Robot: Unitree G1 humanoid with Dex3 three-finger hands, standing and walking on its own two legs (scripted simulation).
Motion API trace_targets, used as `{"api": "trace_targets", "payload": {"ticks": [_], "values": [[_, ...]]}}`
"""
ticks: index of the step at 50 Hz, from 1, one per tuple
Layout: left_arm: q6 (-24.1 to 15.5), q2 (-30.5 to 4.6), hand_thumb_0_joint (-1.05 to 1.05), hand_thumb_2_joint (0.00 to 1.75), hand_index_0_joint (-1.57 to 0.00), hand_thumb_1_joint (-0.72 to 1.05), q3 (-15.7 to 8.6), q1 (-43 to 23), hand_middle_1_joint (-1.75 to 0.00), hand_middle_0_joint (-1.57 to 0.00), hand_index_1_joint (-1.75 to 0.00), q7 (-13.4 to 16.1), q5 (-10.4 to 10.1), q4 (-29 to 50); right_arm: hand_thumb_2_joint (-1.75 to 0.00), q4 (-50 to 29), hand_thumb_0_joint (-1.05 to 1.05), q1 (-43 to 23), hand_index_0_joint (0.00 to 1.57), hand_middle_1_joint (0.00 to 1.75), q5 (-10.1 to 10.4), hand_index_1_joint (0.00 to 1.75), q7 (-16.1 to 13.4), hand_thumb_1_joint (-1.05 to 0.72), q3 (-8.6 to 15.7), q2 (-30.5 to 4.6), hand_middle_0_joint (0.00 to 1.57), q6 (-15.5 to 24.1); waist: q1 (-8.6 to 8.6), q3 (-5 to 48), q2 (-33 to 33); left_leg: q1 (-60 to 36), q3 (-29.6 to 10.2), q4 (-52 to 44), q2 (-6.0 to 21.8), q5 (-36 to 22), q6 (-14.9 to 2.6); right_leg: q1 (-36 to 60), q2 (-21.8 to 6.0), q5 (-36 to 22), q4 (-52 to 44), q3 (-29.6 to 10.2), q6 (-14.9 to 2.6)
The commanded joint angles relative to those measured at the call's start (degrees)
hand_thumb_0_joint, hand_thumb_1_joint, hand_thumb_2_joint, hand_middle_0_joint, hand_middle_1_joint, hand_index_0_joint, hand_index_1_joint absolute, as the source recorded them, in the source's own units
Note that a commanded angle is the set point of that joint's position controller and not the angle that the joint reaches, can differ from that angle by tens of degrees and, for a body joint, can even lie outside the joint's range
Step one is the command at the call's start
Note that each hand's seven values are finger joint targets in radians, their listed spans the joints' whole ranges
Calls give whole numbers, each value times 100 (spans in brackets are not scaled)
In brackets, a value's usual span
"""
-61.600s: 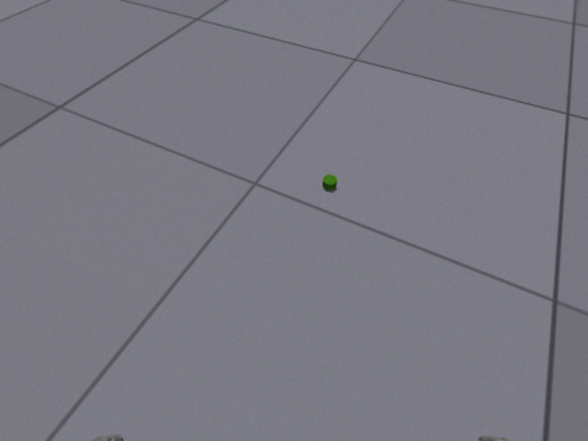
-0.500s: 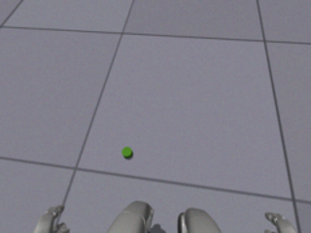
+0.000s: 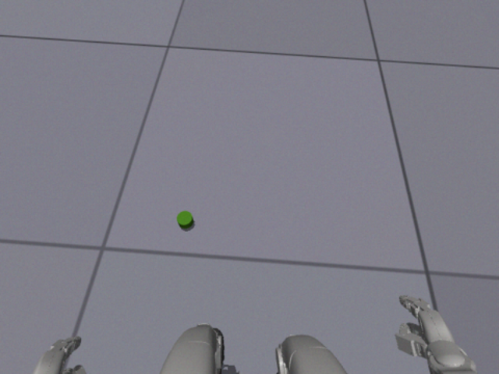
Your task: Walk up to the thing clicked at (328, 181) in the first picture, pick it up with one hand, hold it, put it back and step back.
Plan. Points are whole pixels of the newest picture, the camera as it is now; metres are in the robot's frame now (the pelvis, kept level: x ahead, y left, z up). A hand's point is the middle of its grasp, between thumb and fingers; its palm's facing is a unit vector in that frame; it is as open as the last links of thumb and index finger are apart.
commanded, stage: step back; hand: left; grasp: from above
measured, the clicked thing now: (185, 219) +0.64 +0.28 -0.74
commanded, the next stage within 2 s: none
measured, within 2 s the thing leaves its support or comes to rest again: neither
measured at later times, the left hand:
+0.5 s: hand out of the picture -0.04 +0.27 -0.14, palm faces +0.08 -0.91 -0.41, open 7.4 cm
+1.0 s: hand out of the picture -0.32 +0.25 -0.13, palm faces +0.03 -0.90 -0.44, open 7.4 cm
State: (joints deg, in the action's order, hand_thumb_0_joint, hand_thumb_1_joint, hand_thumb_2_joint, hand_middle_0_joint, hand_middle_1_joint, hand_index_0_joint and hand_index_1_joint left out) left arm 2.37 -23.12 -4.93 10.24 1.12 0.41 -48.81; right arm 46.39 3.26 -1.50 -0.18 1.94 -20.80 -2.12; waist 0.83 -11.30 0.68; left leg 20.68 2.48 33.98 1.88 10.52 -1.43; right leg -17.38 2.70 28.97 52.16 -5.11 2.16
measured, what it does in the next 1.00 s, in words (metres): walks backwards: right foot, then left foot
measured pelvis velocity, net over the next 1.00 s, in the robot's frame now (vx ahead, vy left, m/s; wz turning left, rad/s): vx -0.34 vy -0.02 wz -0.01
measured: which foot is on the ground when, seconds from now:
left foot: down 0.00-0.08, up 0.10-0.46, down 0.48-0.88, up 0.90-1.00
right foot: up 0.00-0.04, down 0.06-0.50, up 0.52-0.82, down 0.84-1.00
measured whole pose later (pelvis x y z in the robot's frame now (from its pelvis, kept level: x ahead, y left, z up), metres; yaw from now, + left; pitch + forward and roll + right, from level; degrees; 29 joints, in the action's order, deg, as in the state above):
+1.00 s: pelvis -0.34 -0.02 +0.00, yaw -1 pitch -2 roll +1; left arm 0.9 -20.4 -3.8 15.5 0.6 2.2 -53.9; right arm 49.8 6.3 -0.6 0.1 2.8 -22.3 -4.5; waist 3.4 -6.8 -2.3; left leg 27.5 -7.6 58.9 -4.3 24.8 -0.2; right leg -13.9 -0.1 19.4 35.4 -2.8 -0.8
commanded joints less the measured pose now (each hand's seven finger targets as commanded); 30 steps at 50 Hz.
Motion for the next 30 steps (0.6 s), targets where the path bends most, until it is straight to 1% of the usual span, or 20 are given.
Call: {"api": "trace_targets", "payload": {"ticks": [1, 2, 3, 4, 5, 6, 8, 9, 12, 15, 17, 18, 19, 21, 23, 24, 25, 26, 27, 30], "values": [[-179, -831, 0, 90, -20, 90, -273, 861, -30, -20, -30, 14, 73, 91, -90, -333, 0, 30, 20, 30, 22, 30, -67, -90, 501, -1570, 20, -25, 39, 1711, -1170, -1018, -1349, -477, 1189, -1016, -942, 612, -190, -1017, -2217, 398, -216], [-208, -846, 0, 90, -20, 90, -288, 1078, -30, -20, -30, 11, 103, -13, -90, -318, 0, -72, 20, 30, 70, 30, -59, -90, 490, -1546, 20, -69, 161, 1773, -1013, -709, -1204, -253, 1034, -492, -737, 991, -177, -1512, -2801, 419, -323], [-240, -1134, 0, 90, -20, 90, -373, 933, -30, -20, -30, 11, 195, 53, -90, -325, 0, -2, 20, 30, 117, 30, -42, -90, 434, -1342, 20, -94, 111, 1551, -310, 170, -1028, 219, 577, 368, -384, 1196, -566, -1266, -2971, -506, -527], [-256, -1576, 0, 90, -20, 90, -492, 786, -30, -20, -30, -7, 242, 236, -90, -420, 0, 22, 20, 30, 137, 30, -40, -90, 353, -1059, 20, -80, 144, 1217, 1089, 1227, -584, 1309, -423, 1696, 46, 1037, -1657, -887, -3410, -2248, -1007], [-222, -2126, 0, 90, -20, 90, -573, 196, -30, -20, -30, -2, 258, 492, -90, -403, 0, -145, 20, 30, 83, 30, -125, -90, 435, -1163, 20, -116, 332, 839, 1515, 776, -1068, 2789, -739, 2462, 209, -691, -2723, -694, -3822, -3030, -1960], [-246, -2041, 0, 90, -20, 90, -585, -326, -30, -20, -30, 52, 205, 672, -90, -303, 0, 31, 20, 30, 96, 30, -143, -90, 550, -1405, 20, -136, 112, 429, 1423, 387, -1506, 3571, -463, 2237, 196, -1585, -2854, -394, -4053, -3166, -2015], [-274, -1388, 0, 90, -20, 90, -414, -833, -30, -20, -30, 58, 183, 801, -90, 24, 0, 562, 20, 30, 149, 30, -78, -90, 505, -1375, 20, -123, -310, 338, 532, 325, -1559, 3840, -904, 1391, 131, -1240, -1669, -1352, -3512, -1262, -1289], [-251, -1192, 0, 90, -20, 90, -406, -1033, -30, -20, -30, 56, 173, 791, -90, 158, 0, 856, 20, 30, 182, 30, -98, -90, 455, -1241, 20, -99, -475, 486, 606, 532, -1473, 3779, -1066, 1217, 171, -803, -1265, -1713, -3317, -603, -938], [-231, -1041, 0, 90, -20, 90, -392, -387, -30, -20, -30, 48, 231, 818, -90, 132, 0, 882, 20, 30, 148, 30, -134, -90, 399, -1311, 20, -38, 6, 859, 583, 756, -1232, 3559, -1025, 1328, 339, 189, -1287, -1671, -3095, -697, -1059], [-180, -929, 0, 90, -20, 90, -402, 77, -30, -20, -30, 130, 217, 690, -90, 35, 0, 805, 20, 30, 89, 30, -175, -90, 334, -1141, 20, 25, 271, 1227, 839, 1339, -1124, 2458, -784, 1900, 422, 1823, -1585, -2888, -2698, -768, -1279], [-148, -1025, 0, 90, -20, 90, -405, 242, -30, -20, -30, 159, 199, 675, -90, -37, 0, 738, 20, 30, 60, 30, -182, -90, 316, -1106, 20, 51, 381, 1422, 1021, 989, -967, 1782, -557, 2182, 379, 2009, -1858, -3496, -2534, -940, -1422], [-135, -1111, 0, 90, -20, 90, -418, 132, -30, -20, -30, 175, 195, 720, -90, -28, 0, 886, 20, 30, 46, 30, -181, -90, 320, -1112, 20, 55, 309, 1516, 1181, 697, -904, 1307, -364, 2141, 299, 1917, -2015, -3716, -2485, -1011, -1433], [-111, -1068, 0, 90, -20, 90, -383, 102, -30, -20, -30, 167, 172, 726, -90, 59, 0, 1016, 20, 30, 49, 30, -168, -90, 342, -1134, 20, 55, 294, 1606, 1128, 460, -714, 944, -403, 2045, 265, 1897, -1909, -3786, -2399, -916, -1372], [-76, -1222, 0, 90, -20, 90, -367, -228, -30, -20, -30, 143, 120, 819, -90, 235, 0, 1495, 20, 30, 24, 30, -131, -90, 385, -1181, 20, 14, 30, 1772, 1239, -191, -433, 378, -341, 1676, 105, 1416, -1863, -3396, -2380, -821, -1199], [-11, -1257, 0, 90, -20, 90, -294, -493, -30, -20, -30, 105, 80, 904, -90, 433, 0, 1918, 20, 30, 11, 30, -78, -90, 449, -1249, 20, -2, -285, 1743, 892, -1040, -292, -684, -361, 563, -99, 508, -1602, -2513, -2127, -565, -858], [16, -1090, 0, 90, -20, 90, -223, -437, -30, -20, -30, 93, 74, 894, -90, 363, 0, 1763, 20, 30, -51, 30, -54, -90, 510, -1418, 20, -7, -273, 1511, 31, -1023, -1178, -1087, 157, 627, -326, -95, -1144, -1646, -1567, -281, -581], [-7, -853, 0, 90, -20, 90, -166, -555, -30, -20, -30, 100, 47, 978, -90, 211, 0, 1453, 20, 30, -162, 30, -24, -90, 578, -1850, 20, -12, -264, 1302, -1261, -1077, -2790, -1497, 1345, 17, -844, -1169, -261, -178, -484, 413, -318], [-14, -1074, 0, 90, -20, 90, -319, -909, -30, -20, -30, 172, 44, 931, -90, 46, 0, 1040, 20, 30, -163, 30, 5, -90, 646, -2270, 20, -26, -456, 1041, -1624, 171, -3351, -1888, 2009, 159, -1607, -860, 146, 882, 905, 129, -206], [-9, -1157, 0, 90, -20, 90, -357, -897, -30, -20, -30, 188, 96, 836, -90, -57, 0, 632, 20, 30, -192, 30, -20, -90, 631, -2183, 20, 15, -365, 690, -1456, 881, -3470, -2011, 2127, 241, -1747, -599, 164, 863, 1755, -334, -233], [40, -1014, 0, 90, -20, 90, -331, -152, -30, -20, -30, 103, -50, 433, -90, -256, 0, -123, 20, 30, -216, 30, -95, -90, 381, -1495, 20, 73, 219, 534, -731, 551, -1601, -1447, 1079, -812, -1040, -857, 422, -110, 2484, -542, -296]]}}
